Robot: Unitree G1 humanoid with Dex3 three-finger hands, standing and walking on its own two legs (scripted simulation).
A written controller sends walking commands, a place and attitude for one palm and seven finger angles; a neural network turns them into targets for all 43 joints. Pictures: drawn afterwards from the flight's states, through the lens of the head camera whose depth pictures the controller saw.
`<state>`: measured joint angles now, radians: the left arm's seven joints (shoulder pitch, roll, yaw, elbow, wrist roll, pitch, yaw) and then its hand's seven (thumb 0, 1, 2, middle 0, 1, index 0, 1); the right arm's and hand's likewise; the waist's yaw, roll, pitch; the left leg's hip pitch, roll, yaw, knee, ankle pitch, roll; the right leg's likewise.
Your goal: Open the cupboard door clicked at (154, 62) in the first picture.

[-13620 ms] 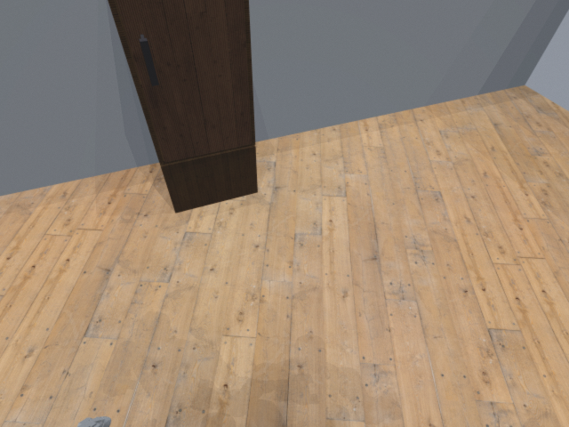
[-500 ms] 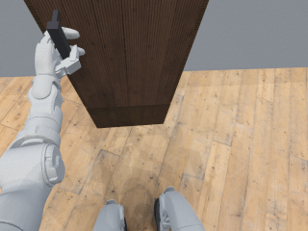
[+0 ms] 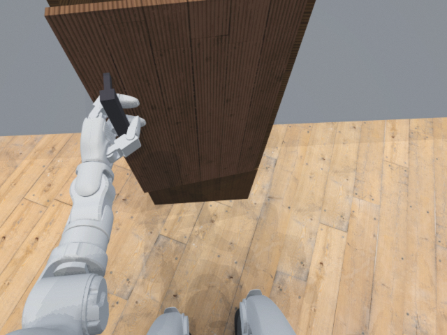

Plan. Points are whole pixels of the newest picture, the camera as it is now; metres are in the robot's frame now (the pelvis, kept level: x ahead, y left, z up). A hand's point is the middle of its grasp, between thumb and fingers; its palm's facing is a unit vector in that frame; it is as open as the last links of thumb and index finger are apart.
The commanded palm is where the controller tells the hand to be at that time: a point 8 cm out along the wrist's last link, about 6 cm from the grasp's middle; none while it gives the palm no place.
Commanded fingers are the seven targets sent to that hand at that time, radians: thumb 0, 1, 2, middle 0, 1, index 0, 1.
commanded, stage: pull the door open along its arc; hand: left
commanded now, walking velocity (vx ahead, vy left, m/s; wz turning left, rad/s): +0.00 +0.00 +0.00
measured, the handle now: (119, 113) +0.50 +0.16 +0.05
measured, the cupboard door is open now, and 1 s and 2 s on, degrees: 9 42 42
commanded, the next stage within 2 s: open thumb and fingers to let go in 0.56 s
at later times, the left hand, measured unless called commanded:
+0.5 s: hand (195, 217) +0.30 +0.03 +0.05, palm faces +0.27 -0.96 -0.02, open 6.3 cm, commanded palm +0.23 +0.09 +0.04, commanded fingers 0.00 0.90 0.90 -0.40 -1.35 -0.40 -1.35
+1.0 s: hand (203, 218) +0.30 +0.02 +0.05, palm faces +0.41 -0.91 -0.03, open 8.8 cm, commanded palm +0.25 +0.06 +0.04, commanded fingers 0.00 -0.36 0.36 -0.31 -1.22 -0.31 -1.22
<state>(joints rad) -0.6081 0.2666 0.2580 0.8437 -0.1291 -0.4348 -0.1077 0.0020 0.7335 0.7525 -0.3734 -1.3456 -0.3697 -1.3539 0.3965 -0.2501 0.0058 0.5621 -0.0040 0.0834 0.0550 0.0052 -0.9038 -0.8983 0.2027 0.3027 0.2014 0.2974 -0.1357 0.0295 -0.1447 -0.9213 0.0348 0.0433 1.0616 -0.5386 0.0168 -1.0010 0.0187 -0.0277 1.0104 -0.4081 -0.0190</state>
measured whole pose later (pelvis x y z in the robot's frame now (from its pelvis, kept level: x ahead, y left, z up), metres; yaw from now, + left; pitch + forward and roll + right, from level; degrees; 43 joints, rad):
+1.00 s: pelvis -0.01 -0.07 +0.00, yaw +6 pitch +15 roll +3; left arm 0.00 -0.11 -0.17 0.27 0.08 -0.35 0.56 0.01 0.25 0.62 -0.34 -1.26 -0.35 -1.29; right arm 0.21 -0.22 -0.04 0.61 -0.07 -0.04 0.01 0.01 -0.91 -0.90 0.20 0.30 0.20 0.30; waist -0.03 0.03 -0.15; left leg -0.80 0.00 -0.06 1.02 -0.49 -0.05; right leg -0.89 0.00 -0.12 1.06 -0.45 -0.12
